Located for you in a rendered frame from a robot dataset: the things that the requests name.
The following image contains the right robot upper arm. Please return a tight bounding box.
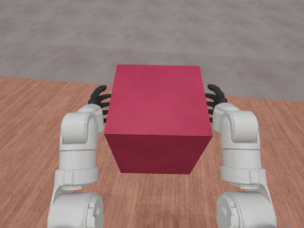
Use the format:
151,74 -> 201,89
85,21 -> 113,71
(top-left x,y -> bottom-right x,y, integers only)
217,191 -> 293,228

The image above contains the robot right hand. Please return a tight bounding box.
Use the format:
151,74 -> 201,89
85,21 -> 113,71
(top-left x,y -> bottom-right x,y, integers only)
204,84 -> 228,123

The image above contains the left robot upper arm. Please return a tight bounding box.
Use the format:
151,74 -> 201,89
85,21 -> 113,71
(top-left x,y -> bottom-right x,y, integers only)
48,192 -> 105,228

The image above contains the right robot forearm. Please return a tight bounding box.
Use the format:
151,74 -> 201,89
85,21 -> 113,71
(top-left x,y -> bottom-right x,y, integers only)
213,103 -> 276,223

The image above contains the carton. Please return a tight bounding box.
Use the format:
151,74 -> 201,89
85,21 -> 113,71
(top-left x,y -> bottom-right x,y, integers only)
104,64 -> 213,175

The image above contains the robot left hand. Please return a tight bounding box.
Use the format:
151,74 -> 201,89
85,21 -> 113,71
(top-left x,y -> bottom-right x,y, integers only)
88,85 -> 111,123

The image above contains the left robot forearm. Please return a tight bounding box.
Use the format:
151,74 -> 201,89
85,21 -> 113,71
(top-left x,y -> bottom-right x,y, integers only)
47,104 -> 105,228

